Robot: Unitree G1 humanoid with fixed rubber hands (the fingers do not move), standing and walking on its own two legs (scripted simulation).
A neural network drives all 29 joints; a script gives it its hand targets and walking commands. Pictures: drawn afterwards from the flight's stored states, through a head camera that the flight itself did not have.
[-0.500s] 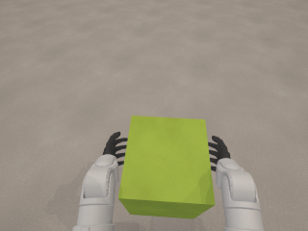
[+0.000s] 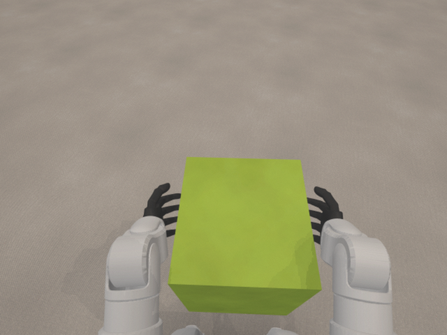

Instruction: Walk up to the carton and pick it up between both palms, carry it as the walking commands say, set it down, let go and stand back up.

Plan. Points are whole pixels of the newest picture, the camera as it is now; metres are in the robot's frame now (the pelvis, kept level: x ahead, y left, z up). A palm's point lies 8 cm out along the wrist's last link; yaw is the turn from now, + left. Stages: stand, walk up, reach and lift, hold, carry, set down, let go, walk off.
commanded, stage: carry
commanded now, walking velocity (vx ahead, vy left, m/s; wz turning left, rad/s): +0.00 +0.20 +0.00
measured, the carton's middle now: (240, 241) +0.29 +0.00 +0.00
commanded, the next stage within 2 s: none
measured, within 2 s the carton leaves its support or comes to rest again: neither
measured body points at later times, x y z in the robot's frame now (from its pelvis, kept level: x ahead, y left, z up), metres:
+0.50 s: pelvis -0.11 +0.05 +0.02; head -0.10 +0.03 +0.47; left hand +0.19 +0.18 +0.12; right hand +0.18 -0.11 +0.11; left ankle -0.14 +0.20 -0.68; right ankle -0.06 -0.12 -0.72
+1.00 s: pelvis -0.22 +0.17 +0.01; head -0.22 +0.16 +0.46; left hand +0.07 +0.31 +0.10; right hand +0.06 +0.01 +0.08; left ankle -0.16 +0.21 -0.71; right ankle -0.23 +0.06 -0.72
